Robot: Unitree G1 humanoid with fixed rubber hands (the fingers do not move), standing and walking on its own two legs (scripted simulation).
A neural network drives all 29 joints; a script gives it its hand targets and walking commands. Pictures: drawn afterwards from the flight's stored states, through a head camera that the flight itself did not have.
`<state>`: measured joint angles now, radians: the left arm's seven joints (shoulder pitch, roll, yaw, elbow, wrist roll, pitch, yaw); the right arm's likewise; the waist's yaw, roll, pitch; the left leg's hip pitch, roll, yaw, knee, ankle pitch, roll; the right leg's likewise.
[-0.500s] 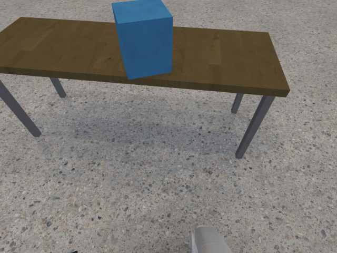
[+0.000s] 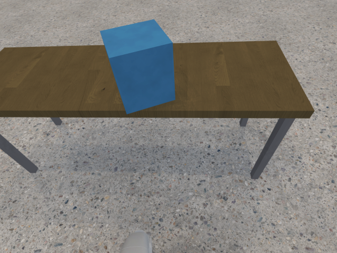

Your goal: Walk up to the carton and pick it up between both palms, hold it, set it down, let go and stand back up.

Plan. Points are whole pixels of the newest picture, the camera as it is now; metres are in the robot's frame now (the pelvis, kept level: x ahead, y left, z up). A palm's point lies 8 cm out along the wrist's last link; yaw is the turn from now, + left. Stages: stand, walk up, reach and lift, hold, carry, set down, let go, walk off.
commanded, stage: walk up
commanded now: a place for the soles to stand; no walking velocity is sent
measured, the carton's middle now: (140, 67) +0.75 +0.16 +0.01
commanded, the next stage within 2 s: none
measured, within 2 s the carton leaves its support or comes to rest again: neither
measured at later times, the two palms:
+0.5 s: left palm (75, 183) +0.32 +0.32 -0.09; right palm out of the picture +0.14 -0.18 -0.15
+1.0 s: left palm (56, 173) +0.37 +0.42 -0.13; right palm (209, 162) +0.40 -0.09 -0.11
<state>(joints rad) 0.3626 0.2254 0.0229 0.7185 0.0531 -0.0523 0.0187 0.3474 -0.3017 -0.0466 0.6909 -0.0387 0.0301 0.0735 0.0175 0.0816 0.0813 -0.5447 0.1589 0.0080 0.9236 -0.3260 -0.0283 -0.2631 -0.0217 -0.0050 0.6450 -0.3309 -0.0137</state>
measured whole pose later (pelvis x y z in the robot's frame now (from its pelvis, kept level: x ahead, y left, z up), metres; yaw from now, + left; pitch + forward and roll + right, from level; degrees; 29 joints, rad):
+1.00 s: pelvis +0.28 +0.15 -0.02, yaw -2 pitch -3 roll +1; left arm 0.24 0.31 0.02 0.72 0.00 0.05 0.03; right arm 0.20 -0.22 0.00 0.63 -0.02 0.04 0.00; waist 0.00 -0.05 0.15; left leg -0.44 0.05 0.05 0.75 -0.27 -0.01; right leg -0.35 -0.06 -0.01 0.91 -0.57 0.03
